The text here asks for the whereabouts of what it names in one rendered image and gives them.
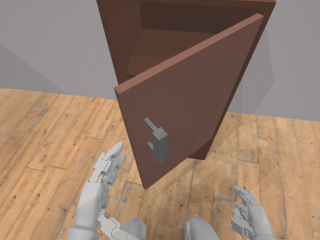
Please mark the cupboard door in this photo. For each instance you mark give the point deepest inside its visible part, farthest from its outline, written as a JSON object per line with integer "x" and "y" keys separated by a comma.
{"x": 185, "y": 96}

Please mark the right robot shin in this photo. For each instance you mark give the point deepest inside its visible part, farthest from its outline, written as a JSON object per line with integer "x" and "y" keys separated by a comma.
{"x": 196, "y": 217}

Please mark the robot left hand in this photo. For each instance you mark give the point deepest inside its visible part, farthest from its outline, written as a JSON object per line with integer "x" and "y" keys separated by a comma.
{"x": 95, "y": 193}

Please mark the robot right hand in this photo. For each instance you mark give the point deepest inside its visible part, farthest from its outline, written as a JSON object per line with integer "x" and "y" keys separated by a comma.
{"x": 255, "y": 221}

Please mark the handle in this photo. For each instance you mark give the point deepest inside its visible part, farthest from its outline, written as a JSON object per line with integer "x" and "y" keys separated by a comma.
{"x": 160, "y": 141}

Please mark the robot right thigh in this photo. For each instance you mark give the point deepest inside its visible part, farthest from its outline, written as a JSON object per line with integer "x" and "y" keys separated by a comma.
{"x": 199, "y": 229}

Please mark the robot left forearm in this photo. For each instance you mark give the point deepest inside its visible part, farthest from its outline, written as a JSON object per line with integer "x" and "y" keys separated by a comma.
{"x": 82, "y": 233}

